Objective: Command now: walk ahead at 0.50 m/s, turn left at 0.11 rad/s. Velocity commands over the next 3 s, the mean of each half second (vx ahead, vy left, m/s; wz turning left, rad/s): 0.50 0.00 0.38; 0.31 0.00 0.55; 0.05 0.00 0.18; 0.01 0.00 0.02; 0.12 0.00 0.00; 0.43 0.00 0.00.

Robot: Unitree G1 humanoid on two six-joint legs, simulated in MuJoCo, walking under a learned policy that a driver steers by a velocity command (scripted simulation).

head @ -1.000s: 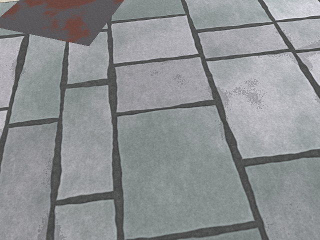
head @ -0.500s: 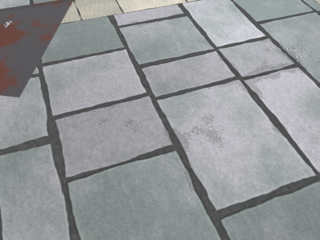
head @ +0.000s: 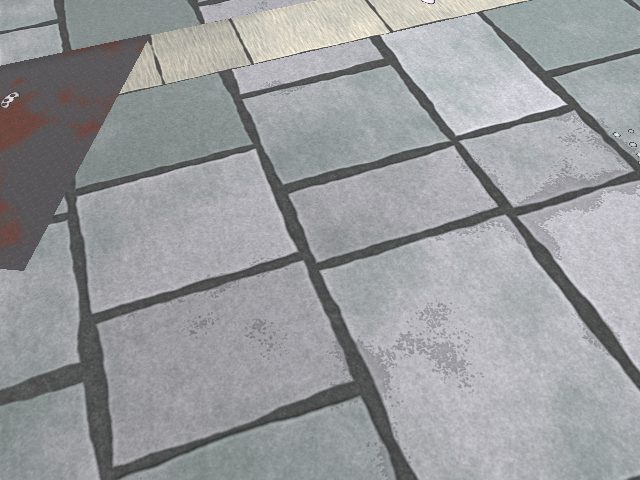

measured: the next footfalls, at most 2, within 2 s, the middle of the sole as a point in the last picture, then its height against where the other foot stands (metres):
left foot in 0.40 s outside the picture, level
right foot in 0.86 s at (304, 397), level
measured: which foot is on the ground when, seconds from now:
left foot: up 0.00-0.38, down 0.40-0.86, up 0.88-1.00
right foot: down 0.00-0.42, up 0.44-0.84, down 0.86-1.00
